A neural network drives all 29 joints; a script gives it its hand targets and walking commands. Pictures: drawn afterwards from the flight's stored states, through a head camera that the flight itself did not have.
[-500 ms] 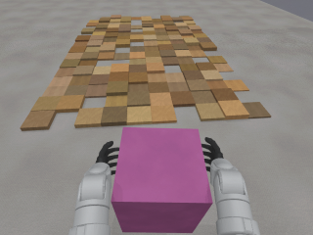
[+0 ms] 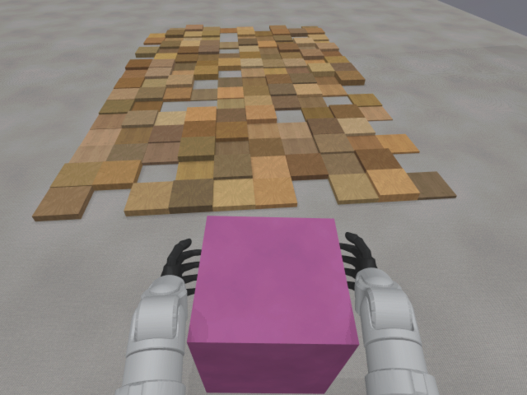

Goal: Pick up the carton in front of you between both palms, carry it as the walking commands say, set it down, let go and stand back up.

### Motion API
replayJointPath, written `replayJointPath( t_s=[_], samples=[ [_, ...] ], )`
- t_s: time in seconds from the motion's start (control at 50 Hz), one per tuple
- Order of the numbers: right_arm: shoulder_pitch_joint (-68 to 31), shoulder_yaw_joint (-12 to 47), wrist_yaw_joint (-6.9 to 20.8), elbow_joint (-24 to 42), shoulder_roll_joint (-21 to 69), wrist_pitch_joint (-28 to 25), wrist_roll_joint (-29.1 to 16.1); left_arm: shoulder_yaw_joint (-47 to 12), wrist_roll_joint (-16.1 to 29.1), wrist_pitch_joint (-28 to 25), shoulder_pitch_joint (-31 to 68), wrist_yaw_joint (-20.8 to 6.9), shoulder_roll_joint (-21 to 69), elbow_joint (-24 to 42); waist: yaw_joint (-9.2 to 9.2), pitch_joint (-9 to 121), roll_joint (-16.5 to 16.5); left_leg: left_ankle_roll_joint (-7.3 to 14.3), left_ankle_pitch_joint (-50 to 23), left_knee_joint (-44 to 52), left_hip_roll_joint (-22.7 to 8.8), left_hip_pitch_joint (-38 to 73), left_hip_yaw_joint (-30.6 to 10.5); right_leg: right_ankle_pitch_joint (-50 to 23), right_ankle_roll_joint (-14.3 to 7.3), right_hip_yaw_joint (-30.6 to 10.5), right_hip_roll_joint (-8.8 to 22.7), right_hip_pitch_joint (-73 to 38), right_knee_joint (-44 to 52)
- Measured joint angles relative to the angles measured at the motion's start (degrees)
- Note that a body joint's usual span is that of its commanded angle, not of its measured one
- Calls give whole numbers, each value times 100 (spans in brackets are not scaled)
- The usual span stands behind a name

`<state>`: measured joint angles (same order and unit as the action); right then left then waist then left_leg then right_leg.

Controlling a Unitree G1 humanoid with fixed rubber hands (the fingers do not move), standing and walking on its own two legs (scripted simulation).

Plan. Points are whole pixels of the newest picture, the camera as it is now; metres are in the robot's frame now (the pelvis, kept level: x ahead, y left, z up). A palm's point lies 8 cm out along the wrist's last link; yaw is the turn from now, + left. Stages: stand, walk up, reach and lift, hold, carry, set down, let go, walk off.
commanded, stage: hold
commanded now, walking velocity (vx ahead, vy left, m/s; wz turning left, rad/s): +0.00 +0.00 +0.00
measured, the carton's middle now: (268, 308) +0.28 +0.00 -0.03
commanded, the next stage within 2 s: carry in 0.38 s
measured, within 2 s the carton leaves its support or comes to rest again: neither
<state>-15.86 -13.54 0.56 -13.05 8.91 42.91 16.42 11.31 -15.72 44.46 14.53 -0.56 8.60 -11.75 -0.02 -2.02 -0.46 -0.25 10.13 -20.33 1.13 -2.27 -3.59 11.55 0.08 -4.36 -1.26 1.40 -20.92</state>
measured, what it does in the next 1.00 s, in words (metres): walks ahead: left foot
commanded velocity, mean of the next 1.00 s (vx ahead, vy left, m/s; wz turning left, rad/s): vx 0.33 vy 0.00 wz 0.00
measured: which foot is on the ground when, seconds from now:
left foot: down 0.00-0.58, up 0.60-0.86, down 0.88-1.00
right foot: down 0.00-0.88, up 0.90-1.00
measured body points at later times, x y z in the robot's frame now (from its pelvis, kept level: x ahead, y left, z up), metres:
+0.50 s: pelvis +0.01 +0.00 +0.00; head -0.03 -0.01 +0.45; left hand +0.30 +0.14 +0.05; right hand +0.31 -0.16 +0.05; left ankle +0.02 +0.12 -0.74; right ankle +0.01 -0.12 -0.74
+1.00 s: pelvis +0.20 +0.01 -0.01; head +0.19 +0.01 +0.44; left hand +0.47 +0.15 +0.07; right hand +0.47 -0.15 +0.07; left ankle +0.21 +0.09 -0.75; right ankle +0.09 -0.09 -0.68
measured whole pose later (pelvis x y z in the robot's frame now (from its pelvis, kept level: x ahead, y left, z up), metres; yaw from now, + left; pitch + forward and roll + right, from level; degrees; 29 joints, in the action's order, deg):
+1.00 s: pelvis +0.20 +0.01 -0.01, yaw -4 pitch +5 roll +1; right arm -9.0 -5.0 -5.2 17.9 7.7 69.1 6.3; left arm 6.8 -5.4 71.2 6.9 5.2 7.4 21.0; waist 0.0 7.3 -0.8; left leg 3.6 12.8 -25.3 -1.4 -18.1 13.6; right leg 23.8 -1.6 3.9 3.6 24.3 -58.9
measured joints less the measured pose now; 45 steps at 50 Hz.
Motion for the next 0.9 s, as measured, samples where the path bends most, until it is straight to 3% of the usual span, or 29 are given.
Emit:
replayJointPath(
  t_s=[0.38, 0.44, 0.48, 0.52, 0.58, 0.64, 0.7, 0.82, 0.86, 0.9],
  samples=[
    [57, 73, -36, 62, -16, 41, -50, -42, 45, 17, -68, 18, -17, 54, 9, 69, 13, -10, 21, -80, -5, -124, -6, 21, -5, 6, -12, 126, -83],
    [107, 137, -71, 106, -26, 94, -102, -52, 102, 60, -136, 32, -30, 115, 35, 424, 27, -1, 469, -420, -12, -575, 67, 570, -8, -21, -20, 642, -530],
    [153, 229, -110, 276, -37, 176, -181, -86, 191, 132, -214, 55, -49, 311, 71, 617, 46, 21, 668, -469, -34, -781, 141, 1017, -12, 83, 40, 975, -811],
    [176, 347, -176, 543, -41, 289, -266, -120, 326, 222, -270, 107, -80, 594, 107, 746, 96, 35, 401, -476, -103, -950, 219, 1032, -4, 356, 98, 1226, -949],
    [367, 455, -273, 1102, -84, 588, -433, -258, 561, 469, -332, 195, -100, 966, 76, 927, 209, 12, 690, -846, -236, -1205, 185, 515, -101, 560, 27, 1232, -689],
    [565, 475, -316, 1598, -211, 1009, -660, -482, 660, 866, -373, 329, -67, 1278, 23, 1096, 102, 21, 1381, -1833, -299, -1724, 515, 328, -215, 670, 94, 1141, -432],
    [535, 537, -382, 1901, -291, 1461, -881, -598, 750, 1325, -483, 460, -92, 1734, -7, 1133, -24, 4, 1333, -2173, -303, -2166, 823, 293, -193, 633, 208, 915, 54],
    [642, 604, -485, 2778, -122, 2005, -995, -629, 897, 1989, -650, 557, -108, 2783, 47, 1102, -122, -62, 596, -1189, -262, -2452, 1221, 441, -67, 584, 335, 450, 500],
    [739, 702, -488, 3035, -123, 2151, -974, -641, 938, 2150, -729, 556, -112, 3038, 84, 1085, -126, -41, 245, -551, -226, -2201, 1447, 791, 1, 566, 360, 364, 189],
    [732, 821, -499, 3116, -128, 2262, -968, -578, 964, 2296, -791, 557, -124, 3243, 102, 1075, -177, 201, -244, -421, -195, -2006, 1622, 1359, 46, 569, 451, 598, -786]
  ],
)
